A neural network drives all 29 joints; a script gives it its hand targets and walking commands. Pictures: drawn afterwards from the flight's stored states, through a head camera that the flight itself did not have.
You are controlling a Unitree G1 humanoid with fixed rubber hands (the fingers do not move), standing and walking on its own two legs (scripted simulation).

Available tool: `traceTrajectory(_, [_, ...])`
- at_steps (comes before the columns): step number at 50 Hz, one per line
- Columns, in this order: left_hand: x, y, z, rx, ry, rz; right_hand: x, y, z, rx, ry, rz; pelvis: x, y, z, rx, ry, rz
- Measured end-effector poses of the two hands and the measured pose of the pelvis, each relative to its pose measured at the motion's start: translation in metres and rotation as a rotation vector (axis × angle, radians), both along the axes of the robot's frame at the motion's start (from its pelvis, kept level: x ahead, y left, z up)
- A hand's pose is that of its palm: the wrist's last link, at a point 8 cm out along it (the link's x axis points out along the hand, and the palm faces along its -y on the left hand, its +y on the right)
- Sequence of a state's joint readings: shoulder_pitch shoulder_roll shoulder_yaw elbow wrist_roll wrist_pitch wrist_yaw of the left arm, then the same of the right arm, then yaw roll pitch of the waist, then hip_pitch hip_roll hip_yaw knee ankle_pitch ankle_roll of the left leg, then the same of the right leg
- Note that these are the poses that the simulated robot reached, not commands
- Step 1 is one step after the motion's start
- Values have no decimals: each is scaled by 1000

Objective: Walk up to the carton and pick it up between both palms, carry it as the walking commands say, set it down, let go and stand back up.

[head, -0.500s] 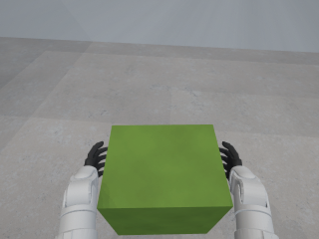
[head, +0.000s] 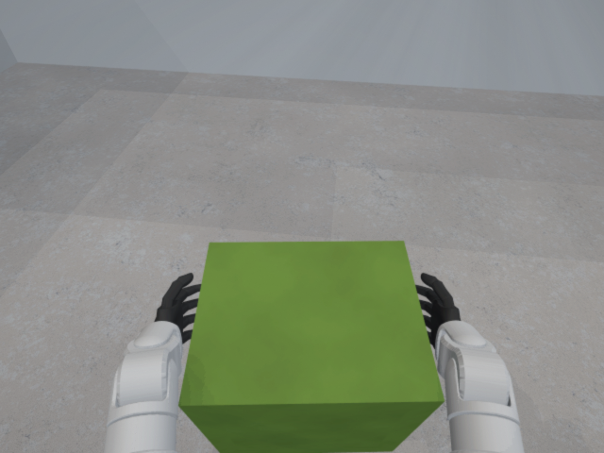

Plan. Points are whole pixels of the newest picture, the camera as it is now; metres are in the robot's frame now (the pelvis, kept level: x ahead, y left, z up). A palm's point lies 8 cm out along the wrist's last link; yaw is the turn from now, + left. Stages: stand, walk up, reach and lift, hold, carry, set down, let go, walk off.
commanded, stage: reach and lift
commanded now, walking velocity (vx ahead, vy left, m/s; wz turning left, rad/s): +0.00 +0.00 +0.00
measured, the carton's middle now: (307, 354) +0.28 +0.01 -0.04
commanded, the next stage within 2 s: hold in 0.36 s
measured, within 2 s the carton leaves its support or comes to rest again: neither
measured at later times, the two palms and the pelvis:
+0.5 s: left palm (173, 335) +0.27 +0.18 +0.04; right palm (450, 337) +0.27 -0.18 +0.04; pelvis +0.00 +0.00 +0.00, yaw +0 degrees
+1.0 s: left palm (173, 336) +0.27 +0.18 +0.04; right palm (451, 339) +0.26 -0.18 +0.04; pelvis -0.01 +0.00 +0.00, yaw +0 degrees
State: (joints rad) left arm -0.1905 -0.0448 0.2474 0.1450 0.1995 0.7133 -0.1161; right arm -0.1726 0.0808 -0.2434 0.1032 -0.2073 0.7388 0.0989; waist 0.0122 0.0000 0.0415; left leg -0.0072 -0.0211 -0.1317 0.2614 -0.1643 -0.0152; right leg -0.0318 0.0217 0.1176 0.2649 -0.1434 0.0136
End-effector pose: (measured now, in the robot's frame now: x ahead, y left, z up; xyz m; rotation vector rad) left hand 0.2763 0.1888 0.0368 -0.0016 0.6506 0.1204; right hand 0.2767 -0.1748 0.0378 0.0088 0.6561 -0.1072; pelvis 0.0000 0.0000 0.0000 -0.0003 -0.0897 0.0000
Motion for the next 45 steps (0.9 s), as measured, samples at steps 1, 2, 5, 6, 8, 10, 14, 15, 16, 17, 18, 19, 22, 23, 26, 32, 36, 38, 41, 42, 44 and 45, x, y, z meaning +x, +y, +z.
traceTrajectory(1, [0,0,0,1,0,0,0,0,0,0,0,1,0,0,0,0,1,0])
traceTrajectory(2, [0,0,0,1,-1,1,0,0,0,-1,-1,2,1,0,0,0,1,1])
traceTrajectory(5, [0,0,0,2,-2,1,0,0,0,-1,-2,2,1,-1,0,0,2,2])
traceTrajectory(6, [-1,-1,0,3,-2,0,0,0,0,-1,-2,2,2,-1,0,0,2,2])
traceTrajectory(8, [-1,-1,0,3,-2,0,-1,-1,0,-1,-2,1,2,-1,0,0,2,2])
traceTrajectory(10, [-2,-2,0,2,-2,-1,-2,-2,0,0,-2,0,2,-1,0,0,2,1])
traceTrajectory(14, [-3,-3,-1,2,-2,-3,-4,-3,-1,0,-2,-3,2,-2,0,0,1,1])
traceTrajectory(15, [-4,-4,-1,2,-1,-4,-5,-4,-1,0,-2,-4,2,-2,0,0,1,1])
traceTrajectory(16, [-4,-4,-1,1,-1,-4,-6,-4,-1,0,-1,-5,2,-2,0,0,1,0])
traceTrajectory(17, [-5,-4,-1,1,-1,-5,-6,-4,-1,0,-1,-6,2,-2,0,0,1,0])
traceTrajectory(18, [-5,-5,-1,1,-1,-5,-7,-4,-1,0,-1,-6,1,-2,0,0,1,0])
traceTrajectory(19, [-5,-5,-1,1,-1,-6,-8,-5,-1,0,-1,-7,1,-2,0,0,1,0])
traceTrajectory(22, [-6,-5,-2,1,0,-7,-9,-5,-1,0,-1,-9,0,-2,0,0,1,0])
traceTrajectory(23, [-7,-5,-2,1,0,-8,-9,-5,-1,0,-1,-9,-1,-2,0,0,1,0])
traceTrajectory(26, [-7,-6,-2,1,0,-9,-10,-5,-1,0,-1,-10,-2,-2,0,0,1,0])
traceTrajectory(32, [-8,-5,-1,1,-1,-9,-12,-5,-1,-1,-1,-10,-5,-2,0,0,2,1])
traceTrajectory(36, [-9,-5,-1,1,-1,-9,-12,-5,-1,-1,-1,-10,-6,-2,-1,0,1,1])
traceTrajectory(38, [-9,-5,-1,1,0,-8,-12,-5,-1,0,-1,-10,-6,-1,-1,0,1,1])
traceTrajectory(41, [-9,-5,-1,1,0,-8,-13,-5,-1,0,-1,-10,-6,-1,-1,0,1,2])
traceTrajectory(42, [-10,-5,-1,1,0,-8,-13,-5,-1,1,-1,-10,-6,-1,-1,0,1,2])
traceTrajectory(44, [-10,-5,0,1,1,-7,-13,-5,-1,1,0,-11,-6,-1,-1,0,1,2])
traceTrajectory(45, [-10,-5,0,1,1,-7,-13,-5,-1,1,0,-11,-6,-1,-1,0,1,2])
